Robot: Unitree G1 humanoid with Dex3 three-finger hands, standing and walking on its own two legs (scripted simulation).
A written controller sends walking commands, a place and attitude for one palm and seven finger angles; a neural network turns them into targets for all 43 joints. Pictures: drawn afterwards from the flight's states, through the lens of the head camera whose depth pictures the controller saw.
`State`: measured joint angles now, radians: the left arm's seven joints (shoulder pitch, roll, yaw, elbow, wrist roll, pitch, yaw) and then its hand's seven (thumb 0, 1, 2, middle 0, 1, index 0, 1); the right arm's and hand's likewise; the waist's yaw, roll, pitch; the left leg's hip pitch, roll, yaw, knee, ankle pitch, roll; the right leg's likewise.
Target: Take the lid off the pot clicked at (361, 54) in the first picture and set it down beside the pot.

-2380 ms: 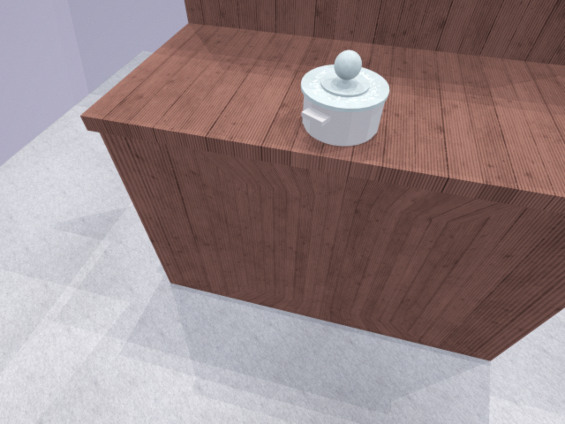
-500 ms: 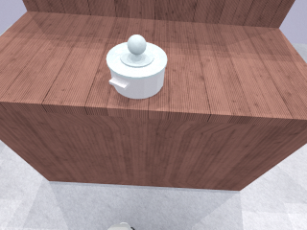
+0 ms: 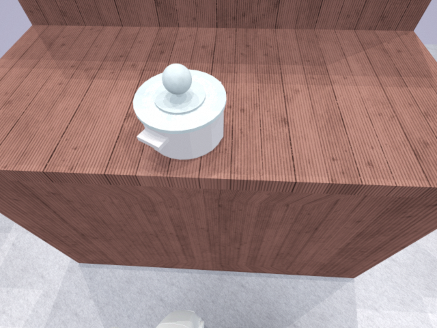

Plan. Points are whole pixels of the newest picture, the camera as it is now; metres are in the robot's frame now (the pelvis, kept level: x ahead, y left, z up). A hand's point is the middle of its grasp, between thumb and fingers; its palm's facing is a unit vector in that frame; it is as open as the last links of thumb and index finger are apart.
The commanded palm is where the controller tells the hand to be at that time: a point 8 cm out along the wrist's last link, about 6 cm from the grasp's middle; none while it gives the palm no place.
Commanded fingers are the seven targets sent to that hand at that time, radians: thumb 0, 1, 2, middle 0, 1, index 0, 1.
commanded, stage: come to a stop and stand still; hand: left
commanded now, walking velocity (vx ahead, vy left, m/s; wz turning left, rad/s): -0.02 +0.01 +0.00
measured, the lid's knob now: (177, 79) +0.50 +0.11 +0.17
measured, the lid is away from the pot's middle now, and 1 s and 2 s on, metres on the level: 0.00 0.00 0.00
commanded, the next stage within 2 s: look again from close up in 0.82 s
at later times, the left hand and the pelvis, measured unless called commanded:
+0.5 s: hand out of the picture -0.03 +0.26 -0.18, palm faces +0.06 -0.97 -0.24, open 7.3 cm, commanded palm none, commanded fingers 0.00 0.90 0.90 -0.20 -0.30 -0.20 -0.30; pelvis -0.06 +0.07 -0.01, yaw +1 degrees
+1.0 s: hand out of the picture -0.11 +0.22 -0.18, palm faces +0.11 -0.98 -0.15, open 7.3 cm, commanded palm none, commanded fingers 0.00 0.90 0.90 -0.20 -0.30 -0.20 -0.30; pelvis -0.07 +0.07 +0.00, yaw +2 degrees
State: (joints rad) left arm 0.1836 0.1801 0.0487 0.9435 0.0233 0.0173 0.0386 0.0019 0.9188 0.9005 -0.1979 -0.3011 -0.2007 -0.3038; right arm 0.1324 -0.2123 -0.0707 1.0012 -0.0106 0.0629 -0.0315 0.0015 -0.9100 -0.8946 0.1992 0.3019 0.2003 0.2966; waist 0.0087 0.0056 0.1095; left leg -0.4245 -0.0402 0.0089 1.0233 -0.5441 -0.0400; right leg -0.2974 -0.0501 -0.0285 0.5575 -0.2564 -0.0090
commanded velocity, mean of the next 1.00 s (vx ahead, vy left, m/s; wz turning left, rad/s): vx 0.00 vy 0.00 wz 0.00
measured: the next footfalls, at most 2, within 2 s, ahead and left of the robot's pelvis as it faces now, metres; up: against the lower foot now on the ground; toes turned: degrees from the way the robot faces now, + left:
left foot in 0.16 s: +0.03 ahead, +0.13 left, +0.00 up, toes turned +4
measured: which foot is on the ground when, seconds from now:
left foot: up 0.00-0.14, down 0.16-1.00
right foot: down 0.00-1.00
